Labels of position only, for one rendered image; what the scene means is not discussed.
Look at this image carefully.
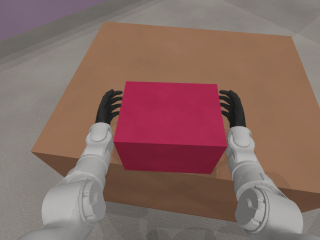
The right robot hand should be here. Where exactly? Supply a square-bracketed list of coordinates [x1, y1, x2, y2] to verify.
[219, 90, 246, 128]

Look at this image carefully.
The robot left forearm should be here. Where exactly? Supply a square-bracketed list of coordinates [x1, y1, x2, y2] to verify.
[41, 122, 114, 224]

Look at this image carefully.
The pedestal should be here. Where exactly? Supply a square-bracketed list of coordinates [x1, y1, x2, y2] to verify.
[31, 21, 320, 222]

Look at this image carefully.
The robot right forearm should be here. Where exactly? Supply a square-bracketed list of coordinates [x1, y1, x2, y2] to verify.
[225, 126, 303, 229]

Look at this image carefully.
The left robot upper arm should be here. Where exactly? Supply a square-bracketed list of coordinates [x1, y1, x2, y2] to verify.
[17, 179, 106, 240]

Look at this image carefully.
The left robot hand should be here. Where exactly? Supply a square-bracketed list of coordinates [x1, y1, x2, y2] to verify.
[95, 89, 123, 125]

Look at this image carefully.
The right robot upper arm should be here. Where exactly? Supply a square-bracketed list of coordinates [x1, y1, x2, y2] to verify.
[235, 187, 320, 240]

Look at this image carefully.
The carton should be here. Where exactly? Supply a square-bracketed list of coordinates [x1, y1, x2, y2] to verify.
[113, 81, 227, 174]

